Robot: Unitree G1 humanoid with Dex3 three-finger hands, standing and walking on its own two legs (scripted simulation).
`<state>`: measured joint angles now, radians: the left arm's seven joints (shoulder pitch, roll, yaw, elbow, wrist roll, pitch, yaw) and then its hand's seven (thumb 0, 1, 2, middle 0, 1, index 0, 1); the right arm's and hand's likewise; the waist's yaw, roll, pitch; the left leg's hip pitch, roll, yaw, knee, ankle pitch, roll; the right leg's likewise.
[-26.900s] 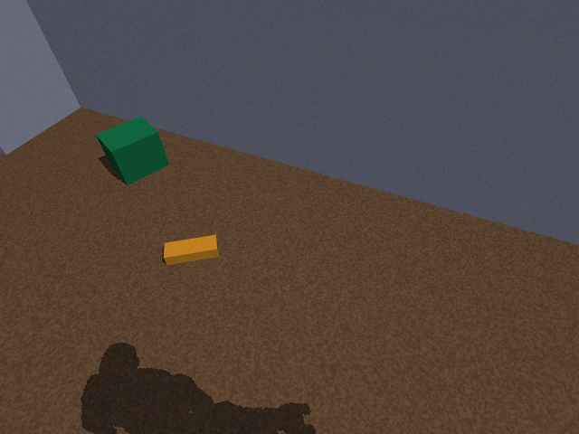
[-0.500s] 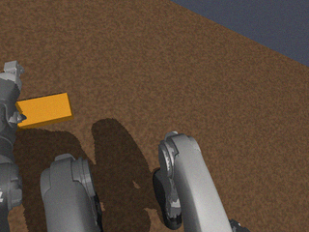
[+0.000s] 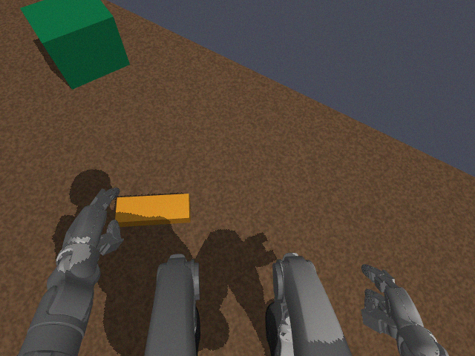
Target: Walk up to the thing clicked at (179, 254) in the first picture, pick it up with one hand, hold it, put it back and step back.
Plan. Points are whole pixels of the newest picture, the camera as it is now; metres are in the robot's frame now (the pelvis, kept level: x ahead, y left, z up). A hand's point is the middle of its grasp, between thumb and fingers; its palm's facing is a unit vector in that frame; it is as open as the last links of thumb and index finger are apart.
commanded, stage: home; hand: left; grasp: from above
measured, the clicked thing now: (154, 210) +0.50 +0.25 -0.48
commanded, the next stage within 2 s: none
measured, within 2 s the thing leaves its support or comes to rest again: neither
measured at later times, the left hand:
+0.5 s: hand (75, 266) +0.25 +0.20 +0.11, palm faces +0.12 -0.97 -0.21, open 7.4 cm
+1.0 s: hand (44, 302) +0.22 +0.19 +0.17, palm faces +0.13 -0.97 -0.19, open 7.4 cm
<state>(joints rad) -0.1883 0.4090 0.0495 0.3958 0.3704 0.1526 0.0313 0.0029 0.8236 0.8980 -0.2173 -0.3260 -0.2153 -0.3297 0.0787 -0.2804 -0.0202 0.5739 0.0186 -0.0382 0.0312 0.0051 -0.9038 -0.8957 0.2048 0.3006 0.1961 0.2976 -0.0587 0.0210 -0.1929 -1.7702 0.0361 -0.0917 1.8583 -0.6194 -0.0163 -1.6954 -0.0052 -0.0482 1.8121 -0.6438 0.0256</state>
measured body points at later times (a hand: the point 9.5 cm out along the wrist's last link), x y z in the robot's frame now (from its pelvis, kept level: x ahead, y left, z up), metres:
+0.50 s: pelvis +0.06 +0.00 +0.18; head +0.11 +0.02 +0.62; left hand +0.24 +0.25 +0.13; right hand +0.22 -0.23 +0.10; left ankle +0.09 +0.13 -0.47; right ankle +0.08 -0.13 -0.47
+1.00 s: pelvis +0.07 +0.00 +0.21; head +0.09 +0.00 +0.66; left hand +0.21 +0.24 +0.18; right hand +0.26 -0.23 +0.16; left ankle +0.09 +0.13 -0.47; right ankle +0.08 -0.14 -0.47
